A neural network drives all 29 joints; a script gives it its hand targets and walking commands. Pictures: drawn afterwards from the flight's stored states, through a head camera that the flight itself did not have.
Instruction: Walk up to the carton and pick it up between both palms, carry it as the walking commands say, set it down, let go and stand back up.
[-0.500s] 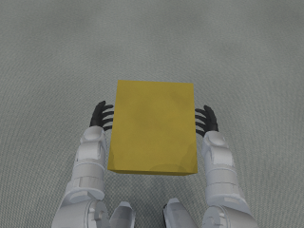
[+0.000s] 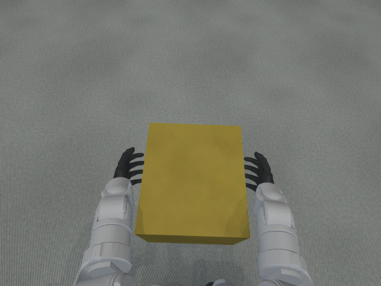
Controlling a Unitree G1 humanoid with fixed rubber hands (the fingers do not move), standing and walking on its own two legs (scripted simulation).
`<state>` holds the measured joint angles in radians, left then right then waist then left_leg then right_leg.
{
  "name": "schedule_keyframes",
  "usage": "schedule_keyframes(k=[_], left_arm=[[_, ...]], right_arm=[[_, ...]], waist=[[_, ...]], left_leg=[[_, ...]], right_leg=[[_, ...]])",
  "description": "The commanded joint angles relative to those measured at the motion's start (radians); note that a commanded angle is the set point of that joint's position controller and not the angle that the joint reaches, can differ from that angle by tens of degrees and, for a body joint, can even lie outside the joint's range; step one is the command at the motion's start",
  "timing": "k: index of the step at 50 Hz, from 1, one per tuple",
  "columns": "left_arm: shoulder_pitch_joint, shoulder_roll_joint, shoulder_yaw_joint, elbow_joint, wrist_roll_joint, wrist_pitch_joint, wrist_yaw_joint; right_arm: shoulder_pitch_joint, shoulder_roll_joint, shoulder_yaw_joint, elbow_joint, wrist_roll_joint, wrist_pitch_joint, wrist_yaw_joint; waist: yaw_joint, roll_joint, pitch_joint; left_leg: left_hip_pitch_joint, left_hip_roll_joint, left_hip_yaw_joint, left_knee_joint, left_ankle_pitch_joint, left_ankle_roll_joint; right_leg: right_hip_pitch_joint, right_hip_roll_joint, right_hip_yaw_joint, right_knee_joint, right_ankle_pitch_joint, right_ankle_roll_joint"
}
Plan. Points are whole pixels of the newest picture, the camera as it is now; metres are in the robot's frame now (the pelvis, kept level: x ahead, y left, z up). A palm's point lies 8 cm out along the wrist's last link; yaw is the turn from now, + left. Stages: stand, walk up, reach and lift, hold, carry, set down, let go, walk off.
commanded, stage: reach and lift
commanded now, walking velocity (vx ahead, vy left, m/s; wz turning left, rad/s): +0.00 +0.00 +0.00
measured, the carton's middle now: (192, 186) +0.36 -0.02 -0.10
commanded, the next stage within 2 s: hold in 1.72 s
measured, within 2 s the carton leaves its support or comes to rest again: neither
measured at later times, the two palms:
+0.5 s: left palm (114, 175) +0.32 +0.14 +0.05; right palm (277, 180) +0.30 -0.17 +0.05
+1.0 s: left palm (103, 178) +0.31 +0.15 +0.08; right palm (276, 174) +0.30 -0.16 +0.08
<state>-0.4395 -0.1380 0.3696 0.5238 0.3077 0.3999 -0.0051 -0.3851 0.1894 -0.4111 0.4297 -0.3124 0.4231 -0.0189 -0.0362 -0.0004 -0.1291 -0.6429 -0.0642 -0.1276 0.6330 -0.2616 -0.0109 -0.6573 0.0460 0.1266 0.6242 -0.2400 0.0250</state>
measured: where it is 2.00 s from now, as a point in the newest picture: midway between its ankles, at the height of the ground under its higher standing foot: outside the picture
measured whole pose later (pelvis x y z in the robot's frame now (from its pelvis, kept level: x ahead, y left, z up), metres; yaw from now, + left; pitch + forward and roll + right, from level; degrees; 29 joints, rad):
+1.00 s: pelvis +0.01 +0.00 +0.03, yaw +0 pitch -7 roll +0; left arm -0.31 -0.16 0.28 0.31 0.33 0.73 -0.01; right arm -0.32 0.17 -0.29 0.30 -0.33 0.75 0.00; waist -0.01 0.00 -0.02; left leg -0.03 -0.04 -0.12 0.34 -0.19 0.00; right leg -0.04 0.03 0.12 0.32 -0.17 0.01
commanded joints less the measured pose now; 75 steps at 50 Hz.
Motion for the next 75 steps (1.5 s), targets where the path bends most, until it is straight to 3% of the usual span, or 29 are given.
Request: schedule_keyframes(k=[1, 29, 38, 45, 54, 65, 75], left_arm=[[-0.468, -0.950, -0.564, 0.058, -0.175, -0.007, -0.289], [-0.432, -0.933, -0.641, -0.138, -0.283, 0.212, -0.295], [-0.407, -0.910, -0.615, -0.181, -0.266, 0.288, -0.292], [-0.410, -0.913, -0.600, -0.208, -0.253, 0.297, -0.281], [-0.404, -0.927, -0.638, -0.245, -0.266, 0.300, -0.275], [-0.355, -0.901, -0.631, -0.261, -0.259, 0.304, -0.270], [-0.310, -0.895, -0.662, -0.313, -0.275, 0.309, -0.271]], right_arm=[[-0.511, 0.909, 0.599, 0.064, 0.187, -0.007, 0.288], [-0.460, 0.922, 0.671, -0.079, 0.287, 0.224, 0.287], [-0.440, 0.904, 0.650, -0.110, 0.281, 0.300, 0.287], [-0.461, 0.891, 0.642, -0.111, 0.272, 0.299, 0.295], [-0.439, 0.887, 0.652, -0.149, 0.262, 0.284, 0.290], [-0.411, 0.886, 0.676, -0.175, 0.276, 0.289, 0.286], [-0.355, 0.890, 0.707, -0.217, 0.292, 0.293, 0.278]], waist=[[-0.003, 0.013, -0.465], [-0.002, 0.007, -0.176], [0.000, -0.006, -0.076], [0.033, 0.008, -0.063], [0.021, 0.011, -0.111], [0.042, -0.001, -0.105], [0.041, -0.003, -0.110]], left_leg=[[0.270, -0.040, 0.077, -0.100, 0.248, 0.007], [0.556, -0.019, 0.065, -0.319, 0.187, 0.007], [0.581, -0.017, 0.054, -0.370, 0.145, 0.008], [0.592, -0.014, 0.054, -0.366, 0.158, -0.001], [0.620, -0.016, 0.053, -0.352, 0.222, -0.013], [0.626, -0.024, 0.057, -0.355, 0.243, -0.008], [0.638, -0.031, 0.057, -0.352, 0.268, -0.006]], right_leg=[[0.346, 0.048, -0.089, -0.070, 0.297, -0.015], [0.633, 0.036, -0.078, -0.299, 0.237, -0.010], [0.672, 0.030, -0.071, -0.349, 0.203, -0.007], [0.676, 0.034, -0.067, -0.344, 0.188, -0.015], [0.689, 0.043, -0.069, -0.333, 0.237, -0.016], [0.695, 0.041, -0.068, -0.335, 0.270, -0.006], [0.704, 0.037, -0.065, -0.333, 0.319, -0.002]])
